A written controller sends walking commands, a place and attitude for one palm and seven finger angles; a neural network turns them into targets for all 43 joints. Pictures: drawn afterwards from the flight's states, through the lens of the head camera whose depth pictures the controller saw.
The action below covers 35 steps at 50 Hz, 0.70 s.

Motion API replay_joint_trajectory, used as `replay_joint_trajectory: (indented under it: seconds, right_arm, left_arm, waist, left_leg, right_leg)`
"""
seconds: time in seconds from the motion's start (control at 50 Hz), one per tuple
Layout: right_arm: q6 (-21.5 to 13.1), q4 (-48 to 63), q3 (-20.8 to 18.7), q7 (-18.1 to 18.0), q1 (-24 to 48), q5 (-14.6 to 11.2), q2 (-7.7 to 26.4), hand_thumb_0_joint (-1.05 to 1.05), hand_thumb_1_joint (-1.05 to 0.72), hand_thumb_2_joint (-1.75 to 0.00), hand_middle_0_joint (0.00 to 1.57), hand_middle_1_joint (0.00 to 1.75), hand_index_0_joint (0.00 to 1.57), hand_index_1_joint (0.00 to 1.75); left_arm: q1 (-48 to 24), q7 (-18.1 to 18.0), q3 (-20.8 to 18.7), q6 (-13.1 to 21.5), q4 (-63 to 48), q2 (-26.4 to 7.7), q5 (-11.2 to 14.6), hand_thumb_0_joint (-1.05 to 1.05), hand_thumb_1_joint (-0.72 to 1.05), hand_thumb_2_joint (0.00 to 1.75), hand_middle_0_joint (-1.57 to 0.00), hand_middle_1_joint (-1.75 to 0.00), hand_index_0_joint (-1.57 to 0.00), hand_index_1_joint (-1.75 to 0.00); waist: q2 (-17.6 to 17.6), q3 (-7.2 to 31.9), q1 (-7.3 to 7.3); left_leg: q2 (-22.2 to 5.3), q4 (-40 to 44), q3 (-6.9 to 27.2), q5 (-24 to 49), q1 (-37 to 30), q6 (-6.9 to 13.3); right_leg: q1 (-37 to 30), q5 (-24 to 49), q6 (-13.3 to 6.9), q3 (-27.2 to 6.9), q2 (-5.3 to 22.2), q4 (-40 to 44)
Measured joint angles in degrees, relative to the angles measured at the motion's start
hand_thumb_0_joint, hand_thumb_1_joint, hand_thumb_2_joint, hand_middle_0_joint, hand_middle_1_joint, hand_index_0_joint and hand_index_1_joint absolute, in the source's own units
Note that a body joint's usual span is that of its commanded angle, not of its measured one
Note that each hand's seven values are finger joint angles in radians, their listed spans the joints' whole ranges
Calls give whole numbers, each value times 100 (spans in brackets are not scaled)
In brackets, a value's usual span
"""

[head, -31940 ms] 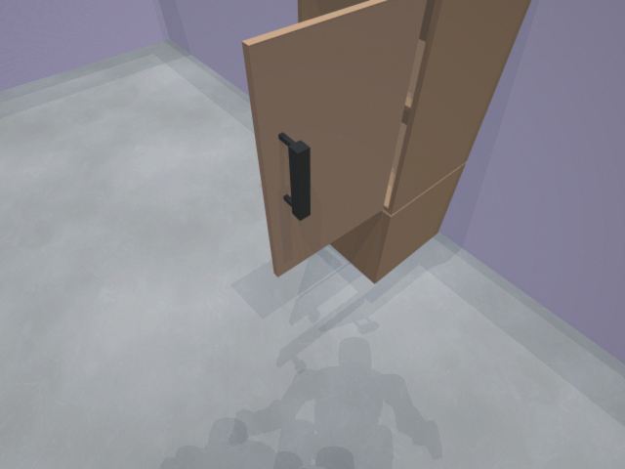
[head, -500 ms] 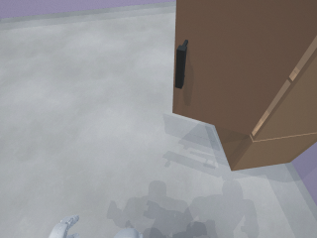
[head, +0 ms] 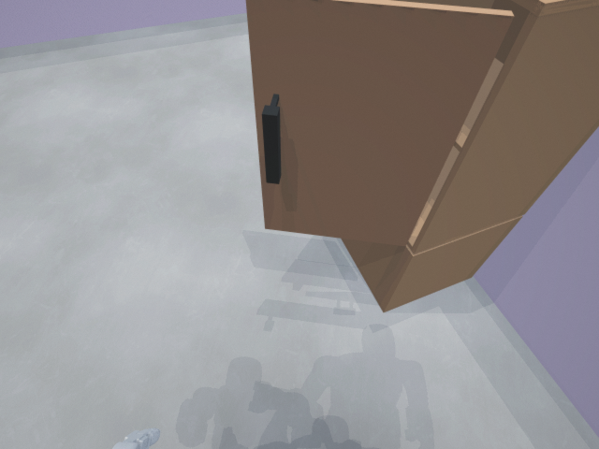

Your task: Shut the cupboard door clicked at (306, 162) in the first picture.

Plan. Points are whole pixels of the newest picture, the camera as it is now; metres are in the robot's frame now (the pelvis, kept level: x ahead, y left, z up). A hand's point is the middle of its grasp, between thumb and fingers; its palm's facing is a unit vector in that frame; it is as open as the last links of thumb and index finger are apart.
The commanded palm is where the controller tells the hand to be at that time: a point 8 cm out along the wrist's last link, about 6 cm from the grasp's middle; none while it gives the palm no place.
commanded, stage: take the last steps up to it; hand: left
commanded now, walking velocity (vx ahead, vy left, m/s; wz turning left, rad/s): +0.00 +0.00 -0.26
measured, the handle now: (274, 140) +0.65 +0.07 +0.00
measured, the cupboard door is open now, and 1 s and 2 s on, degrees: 60 60 60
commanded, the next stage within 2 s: come to a stop and stand still in 0.64 s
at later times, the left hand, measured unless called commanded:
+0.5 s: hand (177, 446) +0.15 +0.19 -0.17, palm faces -0.11 -0.98 -0.15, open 7.4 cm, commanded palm none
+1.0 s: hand (225, 383) +0.24 +0.13 -0.18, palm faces -0.07 -0.98 -0.19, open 7.3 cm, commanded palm none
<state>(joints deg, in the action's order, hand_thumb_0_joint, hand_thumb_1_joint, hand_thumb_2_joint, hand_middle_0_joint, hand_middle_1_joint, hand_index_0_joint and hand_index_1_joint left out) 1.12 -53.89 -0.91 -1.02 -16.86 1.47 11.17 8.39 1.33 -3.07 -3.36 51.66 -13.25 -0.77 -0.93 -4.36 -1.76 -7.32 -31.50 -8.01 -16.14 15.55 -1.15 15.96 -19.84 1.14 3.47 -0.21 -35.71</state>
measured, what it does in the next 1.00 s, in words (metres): walks ahead: right foot, then left foot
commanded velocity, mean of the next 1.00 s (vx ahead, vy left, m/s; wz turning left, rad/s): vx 0.07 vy -0.03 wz -0.07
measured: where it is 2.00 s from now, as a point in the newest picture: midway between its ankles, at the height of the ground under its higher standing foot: outside the picture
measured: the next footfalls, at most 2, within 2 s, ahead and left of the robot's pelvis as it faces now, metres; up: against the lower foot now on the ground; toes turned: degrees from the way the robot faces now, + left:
right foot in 0.02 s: +0.02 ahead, -0.12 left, +0.00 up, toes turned -3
left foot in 0.28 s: +0.07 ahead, +0.12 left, +0.00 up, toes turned +1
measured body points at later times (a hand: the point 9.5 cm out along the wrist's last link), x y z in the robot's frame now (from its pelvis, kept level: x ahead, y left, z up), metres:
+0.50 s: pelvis +0.06 +0.01 +0.01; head +0.09 +0.03 +0.46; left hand +0.15 +0.24 -0.15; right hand +0.00 -0.22 -0.13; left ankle +0.03 +0.12 -0.74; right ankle +0.06 -0.14 -0.67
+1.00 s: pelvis +0.18 -0.04 +0.00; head +0.21 -0.03 +0.45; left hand +0.25 +0.18 -0.17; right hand +0.21 -0.28 -0.15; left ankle +0.20 +0.06 -0.74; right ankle +0.14 -0.16 -0.74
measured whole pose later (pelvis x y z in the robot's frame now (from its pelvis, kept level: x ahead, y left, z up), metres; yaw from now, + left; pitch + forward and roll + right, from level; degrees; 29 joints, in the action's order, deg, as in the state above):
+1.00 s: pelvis +0.18 -0.04 +0.00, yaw -7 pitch +0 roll -1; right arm 0.0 -58.7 -1.2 -1.8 -11.6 0.7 9.0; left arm 12.3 -2.3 -2.0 -1.5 60.4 -10.5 -0.6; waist 1.7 -2.8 0.3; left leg -1.8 -32.5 -4.5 -16.8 15.9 1.5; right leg 11.9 -17.7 0.4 4.7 1.3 -30.2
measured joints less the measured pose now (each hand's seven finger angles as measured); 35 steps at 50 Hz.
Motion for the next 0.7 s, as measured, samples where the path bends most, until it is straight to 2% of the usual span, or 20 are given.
replay_joint_trajectory:
  seconds: [0.02, 0.04, 0.08, 0.12, 0.16, 0.22, 0.28, 0.34, 0.38, 0.42, 0.5, 0.58, 0.66, 0.7]
  right_arm:
    - [19, -15, -23, 12, -42, -27, -4, 1, -90, -90, 20, 30, 20, 30]
    - [55, -56, -56, 21, -23, -51, 24, 1, -90, -90, 20, 30, 20, 30]
    - [181, -140, -132, 4, 99, -72, 133, 1, -90, -90, 20, 30, 20, 30]
    - [229, -200, -166, -14, 189, -72, 176, 1, -90, -90, 20, 30, 20, 30]
    - [204, -209, -172, 4, 227, -59, 177, 1, -90, -90, 20, 30, 20, 30]
    - [108, -175, -150, 47, 211, -42, 114, 1, -90, -90, 20, 30, 20, 30]
    - [-80, -99, -91, 64, 100, -9, 84, 1, -90, -90, 20, 30, 20, 30]
    - [-243, -110, -32, 26, 8, 77, -22, 1, -90, -90, 20, 30, 20, 30]
    - [-296, -134, 15, 1, -148, 84, -92, 1, -90, -90, 20, 30, 20, 30]
    - [-330, -216, 56, -23, -313, 75, -145, 1, -90, -90, 20, 30, 20, 30]
    - [-350, -440, 73, -36, -565, 49, -202, 1, -90, -90, 20, 30, 20, 30]
    - [-304, -620, 24, -20, -709, 49, -246, 1, -90, -90, 20, 30, 20, 30]
    - [-215, -782, -22, 10, -857, 16, -272, 1, -90, -90, 20, 30, 20, 30]
    - [-135, -883, -48, 40, -812, -38, -239, 1, -90, -90, 20, 30, 20, 30]
  left_arm:
    - [65, -9, 14, 44, -21, -21, -8, 0, 91, 90, -19, -30, -20, -30]
    - [94, -42, 11, 97, 20, 4, -26, 0, 91, 90, -19, -30, -20, -30]
    - [115, -93, 55, 122, 124, 139, -45, 0, 91, 90, -19, -30, -20, -30]
    - [188, -140, 71, 129, 193, 225, -57, 0, 91, 90, -20, -30, -20, -30]
    - [274, -166, 73, 134, 258, 266, -61, 0, 91, 90, -20, -30, -20, -30]
    - [411, -156, 53, 149, 353, 252, -80, 0, 90, 90, -20, -30, -21, -30]
    - [579, -108, 24, 141, 428, 209, -47, 0, 90, 90, -20, -30, -21, -30]
    - [625, -48, -30, 44, 551, 121, -56, 0, 90, 90, -20, -30, -20, -30]
    - [582, 12, -59, 32, 621, 68, -93, 0, 91, 90, -20, -30, -20, -30]
    - [505, 54, -73, 71, 625, 40, -93, 0, 91, 90, -19, -30, -20, -30]
    - [336, 62, -36, 155, 565, 59, -63, 0, 91, 90, -19, -30, -20, -30]
    - [131, 48, 8, 174, 549, 106, -53, 0, 91, 90, -19, -30, -20, -30]
    - [21, 52, 28, 290, 507, 143, -56, 0, 91, 90, -19, -30, -20, -30]
    - [-37, -10, 28, 436, 537, 228, -53, 0, 91, 90, -19, -30, -20, -30]
  waist:
    - [70, 57, 12]
    - [52, 80, 29]
    - [-152, 29, 1]
    - [-191, 23, -3]
    - [-154, 49, 2]
    - [1, 139, 49]
    - [85, 280, 74]
    - [256, 318, 28]
    - [321, 326, -7]
    - [340, 308, -2]
    - [283, 239, 7]
    - [231, 134, -87]
    - [178, 88, -162]
    - [44, 36, -133]
  left_leg:
    - [45, -163, -82, -99, 60, -29]
    - [53, -443, -84, -384, 177, -70]
    - [146, -1262, 256, -1077, 472, -89]
    - [304, -2047, 433, -1218, 739, -107]
    - [389, -2357, 453, -1129, 858, -138]
    - [440, -1715, 377, -1019, 653, -120]
    - [444, -293, 370, -578, 108, -35]
    - [464, -332, 254, -341, 68, 245]
    - [458, -43, 198, -260, -149, 272]
    - [443, 382, 168, -100, -419, 229]
    - [381, 989, 96, 64, -869, 182]
    - [321, 1063, 8, -84, -1119, 64]
    - [205, 487, -3, -614, -1145, -122]
    - [101, -521, 168, -1185, -790, -29]
  right_leg:
    - [-208, 386, -77, -80, 64, 486]
    - [-240, 223, -132, -138, 63, 581]
    - [-187, 123, -180, -153, -27, 432]
    - [-248, 201, -179, -202, -32, 524]
    - [-349, 296, -162, -248, -18, 689]
    - [-446, 300, -138, -325, 18, 791]
    - [-349, 36, -115, -371, -21, 469]
    - [239, -707, -203, -417, -37, -981]
    - [665, -518, -200, -344, -3, -1888]
    - [956, -190, -149, -278, 70, -2239]
    - [1158, 275, -77, -174, 233, -1748]
    - [1030, 414, -90, -61, 328, -813]
    - [406, 708, -194, 54, 246, 389]
    - [327, 607, -270, 100, 154, 328]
